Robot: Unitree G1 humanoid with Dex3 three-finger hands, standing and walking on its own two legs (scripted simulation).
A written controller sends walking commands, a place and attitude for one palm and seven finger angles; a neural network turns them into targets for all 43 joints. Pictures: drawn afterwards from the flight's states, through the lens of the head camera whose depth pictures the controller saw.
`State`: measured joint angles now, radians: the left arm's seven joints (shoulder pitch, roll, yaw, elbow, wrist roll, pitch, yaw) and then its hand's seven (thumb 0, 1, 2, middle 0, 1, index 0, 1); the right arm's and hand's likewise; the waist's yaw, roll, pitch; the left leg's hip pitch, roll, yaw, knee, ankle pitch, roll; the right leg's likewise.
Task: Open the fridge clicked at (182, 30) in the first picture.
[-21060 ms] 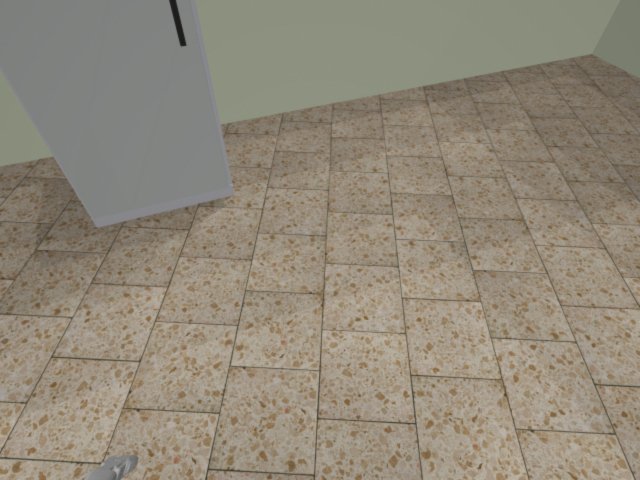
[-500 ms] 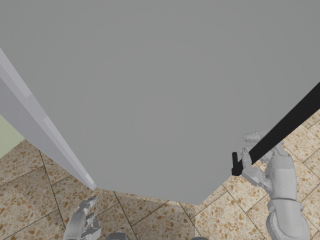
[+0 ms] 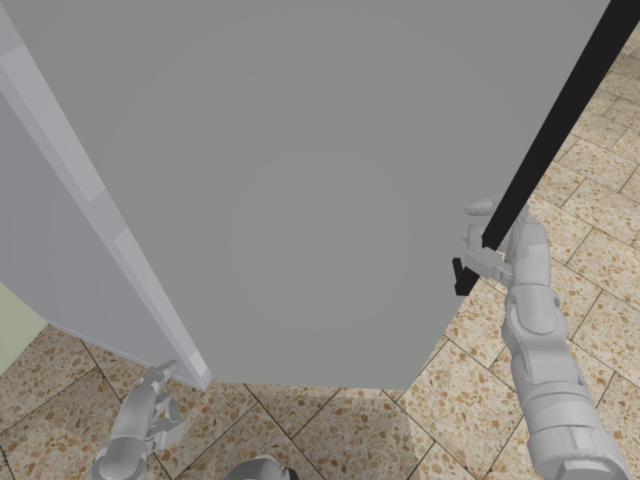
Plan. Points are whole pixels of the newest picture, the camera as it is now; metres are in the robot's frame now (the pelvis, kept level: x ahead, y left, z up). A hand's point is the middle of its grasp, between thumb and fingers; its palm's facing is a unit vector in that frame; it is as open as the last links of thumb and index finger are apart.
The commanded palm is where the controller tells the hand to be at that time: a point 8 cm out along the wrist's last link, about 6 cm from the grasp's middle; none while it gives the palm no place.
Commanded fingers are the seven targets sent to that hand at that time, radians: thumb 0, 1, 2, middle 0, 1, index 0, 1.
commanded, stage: stop walking and hold the door back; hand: right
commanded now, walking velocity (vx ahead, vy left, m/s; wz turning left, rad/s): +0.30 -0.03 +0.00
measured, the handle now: (516, 174) +0.42 -0.19 +0.18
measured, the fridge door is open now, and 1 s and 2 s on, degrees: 71 70 72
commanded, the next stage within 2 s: loosen the grip on the handle in 0.90 s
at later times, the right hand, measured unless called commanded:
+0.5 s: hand (467, 232) +0.42 -0.16 +0.08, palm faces +0.18 +0.95 -0.26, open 5.4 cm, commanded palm +0.37 -0.23 +0.08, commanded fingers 0.00 -0.90 -0.90 0.45 1.40 0.45 1.40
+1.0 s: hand (478, 257) +0.38 -0.17 +0.08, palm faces +0.06 +0.97 -0.23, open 5.5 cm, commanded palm +0.35 -0.22 +0.08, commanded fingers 0.00 -0.78 -0.84 0.45 1.40 0.45 1.40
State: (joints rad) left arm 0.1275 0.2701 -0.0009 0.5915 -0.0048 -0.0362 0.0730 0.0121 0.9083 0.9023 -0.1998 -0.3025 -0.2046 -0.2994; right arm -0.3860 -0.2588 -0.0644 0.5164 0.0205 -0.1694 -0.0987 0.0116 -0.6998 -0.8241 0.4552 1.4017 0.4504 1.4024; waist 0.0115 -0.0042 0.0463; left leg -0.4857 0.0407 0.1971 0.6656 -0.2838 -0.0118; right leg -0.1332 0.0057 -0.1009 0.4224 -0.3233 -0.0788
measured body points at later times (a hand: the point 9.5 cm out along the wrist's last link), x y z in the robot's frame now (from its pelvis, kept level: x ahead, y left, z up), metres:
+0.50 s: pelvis +0.00 +0.02 +0.00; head +0.05 +0.05 +0.44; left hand +0.07 +0.32 -0.12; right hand +0.41 -0.21 +0.09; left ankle +0.03 +0.14 -0.74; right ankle +0.05 -0.14 -0.68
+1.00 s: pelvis +0.00 -0.02 -0.01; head +0.02 -0.01 +0.44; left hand +0.14 +0.20 -0.12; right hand +0.37 -0.22 +0.09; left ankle -0.01 +0.10 -0.74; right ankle +0.06 -0.13 -0.74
